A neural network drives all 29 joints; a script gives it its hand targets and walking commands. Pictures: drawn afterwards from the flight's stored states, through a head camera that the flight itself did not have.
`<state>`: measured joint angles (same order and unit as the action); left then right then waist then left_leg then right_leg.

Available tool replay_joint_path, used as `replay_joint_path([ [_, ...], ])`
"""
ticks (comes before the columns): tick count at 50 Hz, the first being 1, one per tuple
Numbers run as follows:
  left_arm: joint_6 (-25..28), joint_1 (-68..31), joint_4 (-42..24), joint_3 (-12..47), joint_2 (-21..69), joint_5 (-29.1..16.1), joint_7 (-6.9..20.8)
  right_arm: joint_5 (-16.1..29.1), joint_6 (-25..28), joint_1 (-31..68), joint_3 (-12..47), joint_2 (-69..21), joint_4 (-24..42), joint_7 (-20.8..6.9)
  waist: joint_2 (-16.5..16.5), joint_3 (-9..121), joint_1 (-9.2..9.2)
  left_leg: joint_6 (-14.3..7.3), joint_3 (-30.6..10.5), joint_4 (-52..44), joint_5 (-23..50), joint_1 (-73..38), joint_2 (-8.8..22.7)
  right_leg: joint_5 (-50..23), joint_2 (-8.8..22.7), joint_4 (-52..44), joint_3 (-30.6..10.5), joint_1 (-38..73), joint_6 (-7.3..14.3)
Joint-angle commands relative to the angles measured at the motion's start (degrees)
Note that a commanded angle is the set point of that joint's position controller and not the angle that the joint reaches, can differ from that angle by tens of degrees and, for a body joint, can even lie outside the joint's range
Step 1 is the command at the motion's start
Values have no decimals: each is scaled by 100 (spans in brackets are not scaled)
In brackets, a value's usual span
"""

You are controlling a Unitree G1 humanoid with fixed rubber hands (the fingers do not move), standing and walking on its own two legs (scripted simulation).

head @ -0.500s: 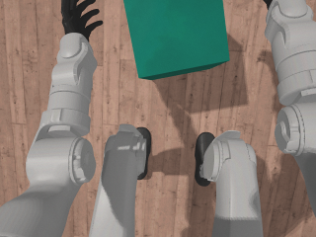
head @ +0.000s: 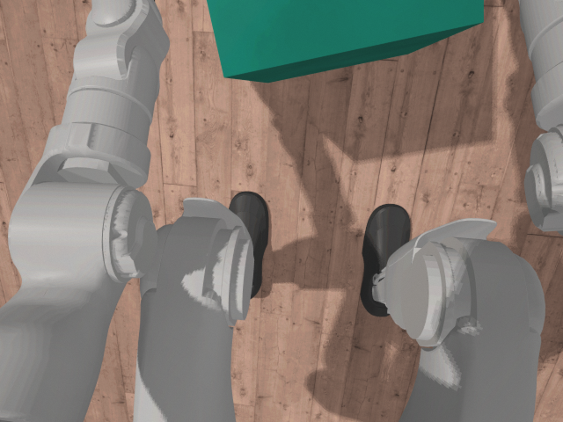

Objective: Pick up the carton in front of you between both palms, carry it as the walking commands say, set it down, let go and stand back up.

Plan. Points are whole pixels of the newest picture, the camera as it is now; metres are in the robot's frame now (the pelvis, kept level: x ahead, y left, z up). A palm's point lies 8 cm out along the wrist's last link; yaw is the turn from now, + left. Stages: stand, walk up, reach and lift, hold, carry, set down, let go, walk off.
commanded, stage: reach and lift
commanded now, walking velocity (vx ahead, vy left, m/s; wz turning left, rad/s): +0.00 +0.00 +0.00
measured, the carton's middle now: out of the picture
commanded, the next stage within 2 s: none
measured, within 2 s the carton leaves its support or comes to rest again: leaves its support in 0.68 s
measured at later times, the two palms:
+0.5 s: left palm out of the picture +0.54 +0.15 -0.17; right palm out of the picture +0.59 -0.14 -0.17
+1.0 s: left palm out of the picture +0.51 +0.13 -0.03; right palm out of the picture +0.54 -0.16 -0.02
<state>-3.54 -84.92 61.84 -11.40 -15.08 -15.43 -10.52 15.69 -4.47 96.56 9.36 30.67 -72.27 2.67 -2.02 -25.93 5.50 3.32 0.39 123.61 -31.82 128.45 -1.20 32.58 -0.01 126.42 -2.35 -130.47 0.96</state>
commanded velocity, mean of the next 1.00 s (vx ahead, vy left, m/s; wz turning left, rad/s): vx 0.00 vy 0.00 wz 0.00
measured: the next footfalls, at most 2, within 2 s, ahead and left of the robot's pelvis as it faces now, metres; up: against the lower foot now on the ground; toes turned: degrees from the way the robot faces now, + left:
none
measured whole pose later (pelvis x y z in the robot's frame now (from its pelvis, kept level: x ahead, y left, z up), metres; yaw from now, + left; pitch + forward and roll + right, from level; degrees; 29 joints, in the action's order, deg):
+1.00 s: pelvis +0.00 +0.01 +0.05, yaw -3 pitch +43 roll +3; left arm -20.0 -64.4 38.8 -32.4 0.9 7.1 -5.7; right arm -9.5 -20.5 75.6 -19.4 8.8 -51.5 1.6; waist 0.4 1.6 2.9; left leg 4.0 -1.8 113.4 -31.4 124.8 -1.9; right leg 29.9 -3.1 114.5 -2.6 -127.2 -0.2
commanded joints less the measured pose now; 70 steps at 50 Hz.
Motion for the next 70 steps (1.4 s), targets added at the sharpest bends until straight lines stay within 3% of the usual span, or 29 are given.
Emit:
replay_joint_path([
  [1,104,-1140,-484,-48,-496,31,4,-63,80,1858,-103,378,567,34,1230,7897,302,64,511,-849,2207,-3160,-102,-2133,-28,-873,90,4626,-129],
  [11,174,-1278,-382,-187,-235,363,22,-207,139,1687,-279,124,185,-1,868,7083,264,58,399,-932,2046,-3081,-124,-1732,-70,-985,46,3709,-97],
  [17,155,-1768,-407,-71,815,540,161,-289,117,2115,-82,-1047,285,-120,832,6941,240,27,420,-951,1895,-3265,-287,-1616,-210,-1010,80,3794,-71],
  [22,-270,-2930,-551,357,4230,893,1234,-691,-160,2465,39,-4665,451,-1093,1025,6287,133,-27,458,-773,1543,-2857,-488,-1485,-415,-896,143,3435,4],
  [24,-490,-2972,-754,286,4871,972,1596,-810,-333,2220,-178,-5386,687,-1382,976,6085,89,-80,523,-731,1341,-2585,-542,-1408,-464,-871,216,3314,39],
  [25,-560,-2826,-706,218,5058,1060,1671,-862,-388,2103,-205,-5615,702,-1435,923,6030,122,-92,529,-709,1345,-2593,-547,-1372,-484,-845,232,3237,43],
  [28,-730,-2935,-1048,298,5518,931,1908,-903,-547,1876,-311,-6146,957,-1602,1000,6248,-3,-183,539,-613,1442,-2456,-586,-1569,-491,-849,271,3309,113],
  [31,-800,-3012,-1393,561,5911,644,1991,-775,-604,1918,-133,-6622,1547,-1607,1052,7105,-23,-183,554,-544,1905,-2616,-600,-2075,-519,-800,303,3768,138],
  [35,-936,-3120,-2194,1072,6380,250,1975,-450,-687,2397,392,-7216,2942,-1465,1197,9562,27,-119,677,-597,2796,-3078,-634,-3312,-574,-746,386,5283,79],
  [38,-1147,-3277,-2863,1412,6577,199,1981,-539,-940,2288,544,-7764,3567,-1319,1363,10836,-16,-26,751,-793,2908,-2850,-665,-3925,-644,-881,389,6372,15],
  [40,-1275,-3351,-3202,1635,6684,332,1996,-790,-1141,1893,519,-8268,3579,-1260,1373,11158,-66,-16,780,-989,2762,-2739,-692,-3810,-728,-1079,424,6420,-55],
  [43,-1401,-3197,-3370,1691,6717,659,2014,-1159,-1373,1028,156,-8616,3034,-1268,1130,10371,-43,-40,734,-1379,2255,-2792,-701,-2963,-798,-1510,447,5539,-109],
  [47,-1620,-2689,-2848,1100,6746,1381,2042,-1726,-1545,436,-714,-8562,2161,-1404,855,8691,53,-114,640,-1973,1179,-2837,-732,-1311,-866,-2181,529,3957,-88],
  [51,-1784,-2328,-2334,441,6735,2000,2088,-2254,-1648,372,-1409,-8330,1661,-1497,779,7958,83,-184,591,-2461,584,-2868,-740,-535,-897,-2712,579,3560,-30],
  [54,-1830,-2213,-2240,302,6815,2165,2155,-2496,-1670,302,-1664,-8284,1598,-1524,729,8033,-38,-187,571,-2742,518,-3037,-755,-497,-915,-3021,585,3767,-9],
  [58,-1873,-2180,-2407,547,7094,2064,2258,-2524,-1680,209,-1584,-8499,1860,-1550,593,8603,-180,-140,582,-3020,794,-3413,-780,-836,-936,-3314,578,4260,-15],
  [65,-2018,-1763,-2933,1373,7623,1707,2417,-2120,-1828,-126,-763,-9103,2699,-1659,451,9784,-232,-71,557,-3417,1484,-4324,-799,-1620,-969,-3687,582,5200,-98],
  [70,-2078,-1304,-3206,1860,7776,1499,2454,-1832,-1931,-494,-201,-9431,3177,-1670,543,10002,-208,-80,505,-3752,1734,-4866,-818,-1928,-989,-4001,552,5853,-182],
])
